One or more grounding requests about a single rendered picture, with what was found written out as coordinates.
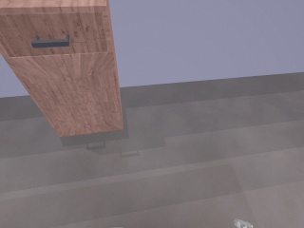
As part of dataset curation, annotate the right robot hand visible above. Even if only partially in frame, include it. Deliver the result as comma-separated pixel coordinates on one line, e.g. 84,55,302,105
233,218,253,228

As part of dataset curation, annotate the handle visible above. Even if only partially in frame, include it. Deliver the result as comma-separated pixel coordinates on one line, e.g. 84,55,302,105
31,34,70,48

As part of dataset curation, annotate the drawer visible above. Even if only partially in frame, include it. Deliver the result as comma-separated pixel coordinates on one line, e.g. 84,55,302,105
0,11,107,57

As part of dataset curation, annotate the cabinet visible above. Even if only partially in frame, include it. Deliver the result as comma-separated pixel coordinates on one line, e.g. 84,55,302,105
0,0,124,137

